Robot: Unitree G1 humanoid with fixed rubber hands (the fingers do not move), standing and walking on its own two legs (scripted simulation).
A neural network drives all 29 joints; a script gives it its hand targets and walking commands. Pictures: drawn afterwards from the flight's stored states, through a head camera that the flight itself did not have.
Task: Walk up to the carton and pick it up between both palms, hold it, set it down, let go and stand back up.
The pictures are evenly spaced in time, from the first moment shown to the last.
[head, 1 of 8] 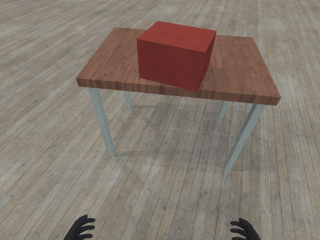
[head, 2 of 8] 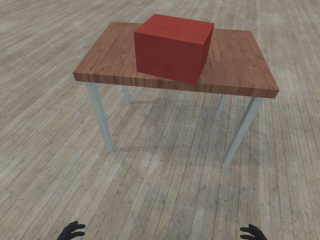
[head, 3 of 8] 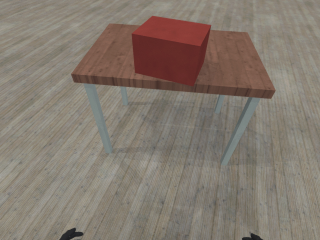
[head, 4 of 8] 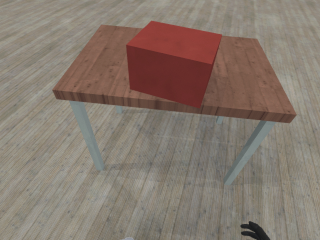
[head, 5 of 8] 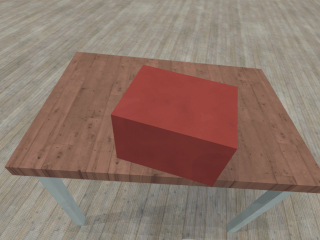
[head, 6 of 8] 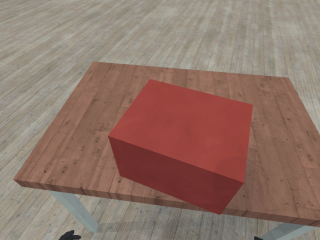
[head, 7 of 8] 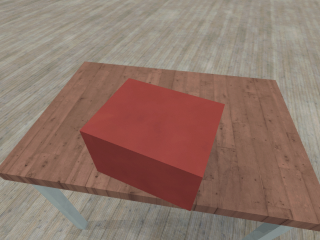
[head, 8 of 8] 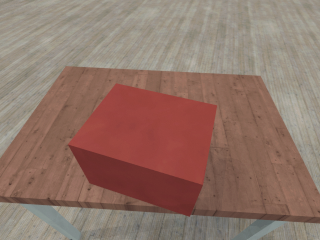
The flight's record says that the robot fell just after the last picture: no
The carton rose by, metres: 0.00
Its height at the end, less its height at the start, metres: +0.00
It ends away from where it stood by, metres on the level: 0.00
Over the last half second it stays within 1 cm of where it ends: yes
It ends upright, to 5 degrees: yes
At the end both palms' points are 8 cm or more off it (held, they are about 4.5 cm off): yes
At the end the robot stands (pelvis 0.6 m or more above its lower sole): yes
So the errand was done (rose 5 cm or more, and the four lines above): no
